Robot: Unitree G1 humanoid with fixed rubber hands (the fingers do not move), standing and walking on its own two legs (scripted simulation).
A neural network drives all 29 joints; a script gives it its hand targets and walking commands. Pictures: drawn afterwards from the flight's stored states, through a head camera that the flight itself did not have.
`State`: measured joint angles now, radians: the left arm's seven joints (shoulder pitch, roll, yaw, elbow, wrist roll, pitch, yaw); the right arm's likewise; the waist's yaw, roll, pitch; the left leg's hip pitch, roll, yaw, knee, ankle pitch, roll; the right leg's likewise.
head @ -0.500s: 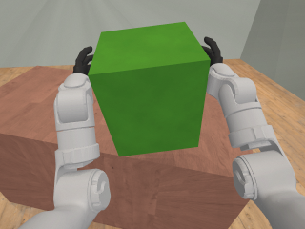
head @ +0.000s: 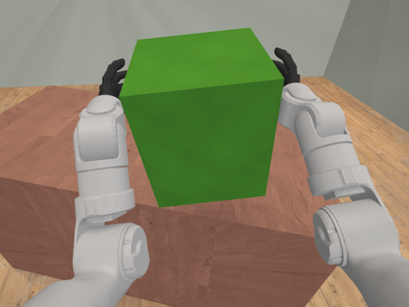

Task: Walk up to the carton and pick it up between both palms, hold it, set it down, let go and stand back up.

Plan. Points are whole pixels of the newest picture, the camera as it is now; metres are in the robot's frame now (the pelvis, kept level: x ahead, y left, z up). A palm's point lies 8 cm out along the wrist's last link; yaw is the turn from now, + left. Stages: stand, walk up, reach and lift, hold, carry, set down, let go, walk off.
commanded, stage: hold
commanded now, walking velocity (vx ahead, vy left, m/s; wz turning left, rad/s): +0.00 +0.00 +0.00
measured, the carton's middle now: (203, 120) +0.38 +0.01 +0.23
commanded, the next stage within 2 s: none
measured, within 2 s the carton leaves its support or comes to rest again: neither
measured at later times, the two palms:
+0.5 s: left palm (112, 104) +0.36 +0.17 +0.27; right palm (287, 91) +0.37 -0.13 +0.30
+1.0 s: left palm (109, 104) +0.35 +0.17 +0.28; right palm (286, 90) +0.37 -0.13 +0.30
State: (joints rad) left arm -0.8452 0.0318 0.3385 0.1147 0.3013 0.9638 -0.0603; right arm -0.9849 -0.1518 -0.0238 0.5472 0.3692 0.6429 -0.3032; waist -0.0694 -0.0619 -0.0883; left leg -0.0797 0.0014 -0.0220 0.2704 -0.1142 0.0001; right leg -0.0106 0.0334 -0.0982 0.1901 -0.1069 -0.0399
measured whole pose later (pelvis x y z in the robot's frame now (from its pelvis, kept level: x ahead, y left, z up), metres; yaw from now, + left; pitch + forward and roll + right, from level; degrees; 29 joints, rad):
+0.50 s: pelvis +0.00 +0.00 +0.00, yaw +0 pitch -4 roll -1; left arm -0.85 0.03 0.33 0.12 0.30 0.95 -0.05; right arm -0.99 -0.15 -0.04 0.55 0.36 0.64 -0.29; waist -0.07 -0.06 -0.09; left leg -0.09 0.00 -0.03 0.28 -0.11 0.00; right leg -0.02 0.03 -0.10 0.19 -0.10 -0.04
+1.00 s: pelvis +0.00 +0.00 +0.00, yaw +0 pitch -5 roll -1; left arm -0.81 0.03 0.33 0.04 0.30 0.98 -0.07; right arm -0.96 -0.15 -0.02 0.49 0.38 0.66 -0.32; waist -0.08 -0.06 -0.09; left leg -0.07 0.00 -0.02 0.28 -0.12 0.00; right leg 0.01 0.03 -0.10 0.18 -0.10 -0.04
